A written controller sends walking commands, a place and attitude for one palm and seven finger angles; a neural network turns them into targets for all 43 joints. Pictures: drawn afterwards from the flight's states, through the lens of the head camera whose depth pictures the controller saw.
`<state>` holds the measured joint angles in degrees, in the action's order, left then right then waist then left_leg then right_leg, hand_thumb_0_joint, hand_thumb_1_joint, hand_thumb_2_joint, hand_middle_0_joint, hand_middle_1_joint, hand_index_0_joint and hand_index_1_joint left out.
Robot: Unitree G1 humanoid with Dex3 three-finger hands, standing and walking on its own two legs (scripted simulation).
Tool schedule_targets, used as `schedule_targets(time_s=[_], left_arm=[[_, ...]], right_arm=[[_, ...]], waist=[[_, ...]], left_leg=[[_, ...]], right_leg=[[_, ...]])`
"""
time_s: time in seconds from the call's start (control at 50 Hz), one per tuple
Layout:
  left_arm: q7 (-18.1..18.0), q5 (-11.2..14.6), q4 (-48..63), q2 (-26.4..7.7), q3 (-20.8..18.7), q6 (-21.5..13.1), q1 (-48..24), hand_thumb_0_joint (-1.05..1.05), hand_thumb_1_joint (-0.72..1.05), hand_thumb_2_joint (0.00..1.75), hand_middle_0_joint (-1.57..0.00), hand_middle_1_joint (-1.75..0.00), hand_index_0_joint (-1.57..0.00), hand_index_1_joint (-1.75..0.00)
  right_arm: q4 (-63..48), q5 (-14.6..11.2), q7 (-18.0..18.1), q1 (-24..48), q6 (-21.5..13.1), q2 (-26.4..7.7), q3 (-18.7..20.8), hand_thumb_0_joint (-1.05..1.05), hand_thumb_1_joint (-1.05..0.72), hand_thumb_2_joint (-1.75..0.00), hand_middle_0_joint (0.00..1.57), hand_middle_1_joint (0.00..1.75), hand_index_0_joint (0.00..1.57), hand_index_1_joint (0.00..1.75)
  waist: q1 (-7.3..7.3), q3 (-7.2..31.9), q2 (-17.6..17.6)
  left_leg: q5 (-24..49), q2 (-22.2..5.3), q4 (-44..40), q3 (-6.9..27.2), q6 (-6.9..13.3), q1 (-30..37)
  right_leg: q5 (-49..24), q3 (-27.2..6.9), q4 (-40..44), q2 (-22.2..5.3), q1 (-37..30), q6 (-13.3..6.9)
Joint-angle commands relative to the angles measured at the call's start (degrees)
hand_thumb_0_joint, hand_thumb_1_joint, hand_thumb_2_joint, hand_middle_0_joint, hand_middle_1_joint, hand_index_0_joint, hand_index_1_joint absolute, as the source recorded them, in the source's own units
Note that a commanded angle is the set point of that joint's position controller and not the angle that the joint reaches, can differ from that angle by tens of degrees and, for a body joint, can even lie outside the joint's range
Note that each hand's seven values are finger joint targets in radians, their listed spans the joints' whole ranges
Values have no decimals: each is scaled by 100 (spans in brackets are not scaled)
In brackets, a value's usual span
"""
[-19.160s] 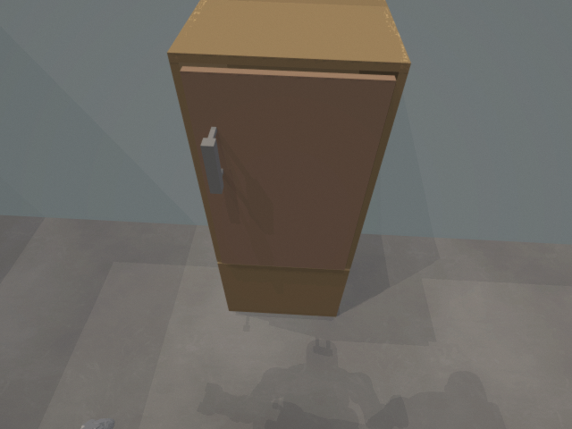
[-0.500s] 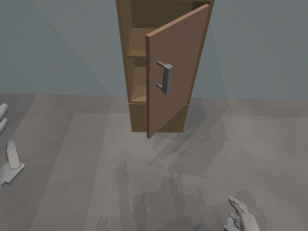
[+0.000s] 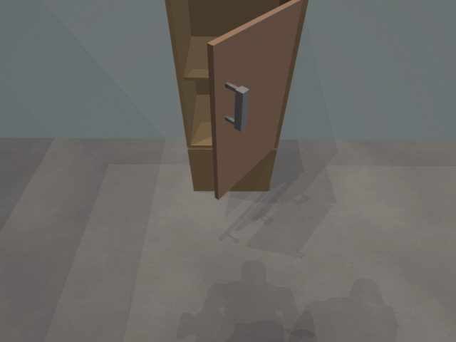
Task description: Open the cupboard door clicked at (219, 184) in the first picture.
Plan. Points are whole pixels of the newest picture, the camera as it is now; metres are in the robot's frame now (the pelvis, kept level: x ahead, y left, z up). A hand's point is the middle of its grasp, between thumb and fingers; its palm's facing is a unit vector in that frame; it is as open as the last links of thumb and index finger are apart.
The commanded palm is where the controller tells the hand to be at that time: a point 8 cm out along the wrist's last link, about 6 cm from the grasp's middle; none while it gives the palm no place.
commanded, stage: let the arm hang, fingers relaxed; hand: left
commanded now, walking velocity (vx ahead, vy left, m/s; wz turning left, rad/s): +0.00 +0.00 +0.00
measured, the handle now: (234, 106) +0.66 +0.01 +0.02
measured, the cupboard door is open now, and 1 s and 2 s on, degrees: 49 49 49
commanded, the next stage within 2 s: look to check the result in 0.80 s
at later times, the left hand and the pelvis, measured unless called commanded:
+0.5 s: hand out of the picture -0.01 +0.16 -0.17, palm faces +0.07 -0.98 -0.21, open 7.4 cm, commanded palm none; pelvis +0.00 -0.01 +0.01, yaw +1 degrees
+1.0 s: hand out of the picture +0.00 +0.16 -0.17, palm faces +0.07 -0.98 -0.20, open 7.4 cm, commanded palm none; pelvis +0.01 -0.01 +0.01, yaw +1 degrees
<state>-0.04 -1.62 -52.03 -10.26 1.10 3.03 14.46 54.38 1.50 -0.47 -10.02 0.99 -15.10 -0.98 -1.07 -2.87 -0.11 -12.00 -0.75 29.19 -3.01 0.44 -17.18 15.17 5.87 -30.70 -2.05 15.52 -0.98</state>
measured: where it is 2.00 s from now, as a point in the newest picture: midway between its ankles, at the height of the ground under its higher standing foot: outside the picture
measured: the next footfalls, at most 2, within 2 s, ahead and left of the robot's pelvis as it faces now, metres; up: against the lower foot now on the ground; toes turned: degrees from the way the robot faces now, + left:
none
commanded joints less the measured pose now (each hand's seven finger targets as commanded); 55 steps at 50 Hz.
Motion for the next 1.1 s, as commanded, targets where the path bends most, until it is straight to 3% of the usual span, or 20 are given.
schedule_targets(time_s=[0.0, 0.06, 0.12, 0.28, 0.6, 0.74, 1.08], left_arm=[[-99, 83, -217, -959, -322, -334, 164, 0, 90, 90, -20, -30, -20, -30], [-98, 112, -647, -891, -300, -346, 309, 0, 90, 90, -20, -30, -20, -30], [-115, 120, -924, -790, -285, -349, 359, 0, 90, 90, -20, -30, -20, -30], [-166, 130, -1226, -534, -287, -323, 584, 0, 90, 90, -20, -30, -20, -30], [-198, 112, -1184, -340, -344, -340, 501, 0, 90, 90, -20, -30, -20, -30], [-183, 114, -1189, -389, -350, -368, 466, 0, 90, 90, -20, -30, -20, -30], [-180, 125, -1270, -424, -308, -389, 477, 0, 90, 90, -20, -30, -20, -30]], right_arm=[[98, 13, 131, -157, -102, -334, 118, 0, -90, -90, 20, 30, 20, 30], [379, -15, 164, -417, -68, -227, 130, 0, -90, -90, 20, 30, 20, 30], [618, -29, 187, -709, -28, -135, 148, 0, -90, -90, 20, 30, 20, 30], [932, -16, 219, -1163, -8, 191, 146, 0, -90, -90, 20, 30, 20, 30], [999, 4, 239, -1093, -67, 395, 153, 0, -90, -90, 20, 30, 20, 30], [955, -9, 244, -1011, -95, 327, 157, 0, -90, -90, 20, 30, 20, 30], [1002, -22, 255, -836, -76, 229, 147, 0, -90, -90, 20, 30, 20, 30]], waist=[[108, 449, -736], [104, 419, -594], [62, 167, -155], [57, -110, 128], [96, -364, -118], [103, -130, -90], [80, -161, -30]], left_leg=[[303, -421, -741, 619, 64, 214], [265, -415, -685, 575, 61, 327], [100, -415, -691, 558, 64, 386], [80, -385, -703, 493, 87, 313], [187, -412, -925, 559, 72, 145], [479, -437, -899, 563, 72, 338], [625, -451, -881, 527, 47, 555]], right_leg=[[-82, -752, 990, -530, -453, -219], [-30, -708, 1186, -578, -469, -241], [347, -652, 1371, -563, -243, -255], [611, -584, 1408, -566, -109, -264], [196, -482, 1252, -509, -247, -204], [-84, -475, 1258, -534, -432, -197], [-226, -482, 1393, -556, -439, -180]])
